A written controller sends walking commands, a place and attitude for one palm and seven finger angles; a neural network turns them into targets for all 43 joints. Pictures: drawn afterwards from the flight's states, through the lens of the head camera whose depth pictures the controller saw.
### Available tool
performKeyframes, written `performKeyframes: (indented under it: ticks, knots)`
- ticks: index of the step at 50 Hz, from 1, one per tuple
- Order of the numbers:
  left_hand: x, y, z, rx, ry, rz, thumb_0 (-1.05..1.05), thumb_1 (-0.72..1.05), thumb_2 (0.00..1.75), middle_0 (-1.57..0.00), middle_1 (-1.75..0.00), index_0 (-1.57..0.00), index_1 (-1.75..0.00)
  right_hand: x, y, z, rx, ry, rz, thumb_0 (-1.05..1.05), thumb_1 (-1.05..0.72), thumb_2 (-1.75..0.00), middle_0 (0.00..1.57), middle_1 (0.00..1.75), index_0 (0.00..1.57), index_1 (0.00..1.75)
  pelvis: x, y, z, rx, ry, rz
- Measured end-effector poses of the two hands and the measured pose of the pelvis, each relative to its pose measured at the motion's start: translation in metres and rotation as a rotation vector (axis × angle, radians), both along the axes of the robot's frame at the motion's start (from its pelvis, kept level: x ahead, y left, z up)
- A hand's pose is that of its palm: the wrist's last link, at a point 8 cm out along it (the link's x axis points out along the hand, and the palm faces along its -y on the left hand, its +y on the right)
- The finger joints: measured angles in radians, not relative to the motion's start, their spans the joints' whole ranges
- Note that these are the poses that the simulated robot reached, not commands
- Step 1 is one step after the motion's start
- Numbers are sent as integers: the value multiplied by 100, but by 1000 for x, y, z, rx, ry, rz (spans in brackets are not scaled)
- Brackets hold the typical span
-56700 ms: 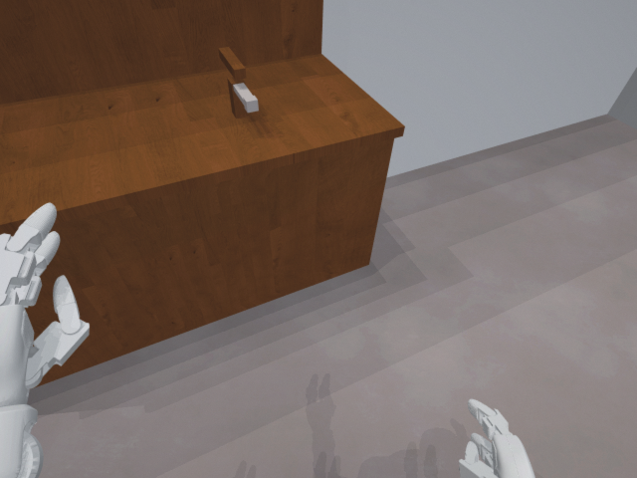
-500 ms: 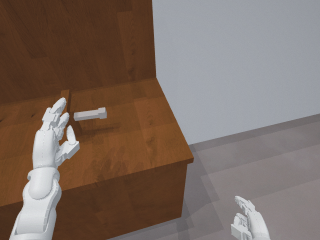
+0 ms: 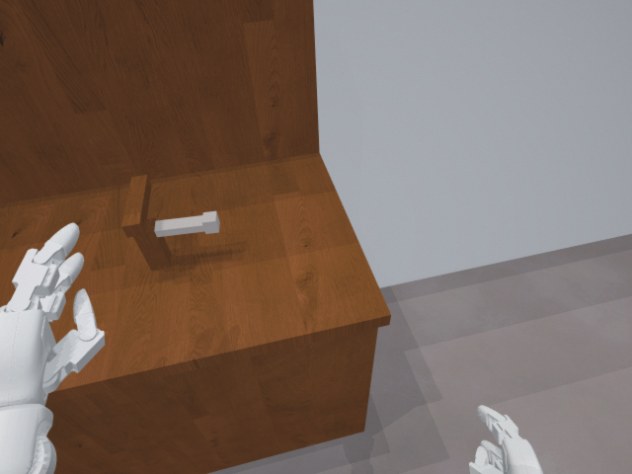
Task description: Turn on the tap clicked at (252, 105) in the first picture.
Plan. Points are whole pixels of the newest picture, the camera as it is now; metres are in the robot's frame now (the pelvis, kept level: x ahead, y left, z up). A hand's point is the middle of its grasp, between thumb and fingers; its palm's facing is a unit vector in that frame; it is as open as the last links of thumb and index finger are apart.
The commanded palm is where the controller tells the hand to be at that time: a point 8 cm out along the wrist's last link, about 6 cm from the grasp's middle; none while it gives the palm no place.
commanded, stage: draw the hand back beside the body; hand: left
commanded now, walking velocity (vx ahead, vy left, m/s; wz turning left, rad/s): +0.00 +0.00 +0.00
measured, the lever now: (211, 222) +0.51 +0.25 +0.02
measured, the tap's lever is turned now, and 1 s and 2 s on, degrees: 85 85 85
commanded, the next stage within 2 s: step back with the hand held close in 0.22 s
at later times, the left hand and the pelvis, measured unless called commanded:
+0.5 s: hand (84, 333) +0.20 +0.25 +0.16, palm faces +0.40 -0.83 -0.39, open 7.4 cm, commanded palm +0.15 +0.28 +0.17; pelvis -0.01 +0.00 +0.00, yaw +0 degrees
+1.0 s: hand (32, 410) +0.13 +0.26 +0.15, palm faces +0.38 -0.82 -0.43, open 7.4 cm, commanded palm +0.08 +0.30 +0.17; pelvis -0.08 +0.02 -0.01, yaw +0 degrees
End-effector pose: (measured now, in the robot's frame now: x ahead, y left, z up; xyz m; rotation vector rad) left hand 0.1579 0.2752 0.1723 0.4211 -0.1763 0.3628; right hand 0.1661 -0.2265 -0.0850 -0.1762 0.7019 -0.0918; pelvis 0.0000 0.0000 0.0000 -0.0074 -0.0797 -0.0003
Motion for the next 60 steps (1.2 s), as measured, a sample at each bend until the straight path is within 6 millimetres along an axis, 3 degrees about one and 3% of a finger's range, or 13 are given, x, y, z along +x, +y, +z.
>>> performKeyframes:
  ticks: [18, 22, 31, 46, 60]
  knots:
    - [-6, -1, 0, -12, -25, 9, 2, 89, 90, -21, -30, -21, -30, 7, 7, 5, 7, -50, 22, 1, -91, -90, 20, 30, 20, 29, -7, -2, -1, 1, -7, 9]
    - [-4, 7, 9, 34, -51, 11, 2, 89, 90, -22, -31, -21, -30, 3, 8, 4, 3, -30, 15, 1, -91, -90, 20, 30, 20, 29, -10, 0, -2, -9, 14, 3]
    - [-8, 7, -5, 47, 37, -49, 2, 89, 90, -21, -30, -21, -30, -25, 0, 4, -25, 11, -61, 1, -91, -90, 20, 30, 20, 29, -27, 13, -2, 1, 56, -19]
    - [-60, 25, 0, 110, -12, -15, 2, 89, 90, -22, -31, -21, -30, -75, 11, -3, -36, 26, -57, 1, -91, -90, 20, 30, 20, 29, -74, 23, -8, -9, 70, -11]
    - [-92, 25, 3, 154, -93, 0, 2, 89, 90, -22, -31, -21, -30, -106, 15, -10, -44, 18, -24, 1, -91, -90, 20, 30, 20, 29, -103, 18, -18, -10, 54, 32]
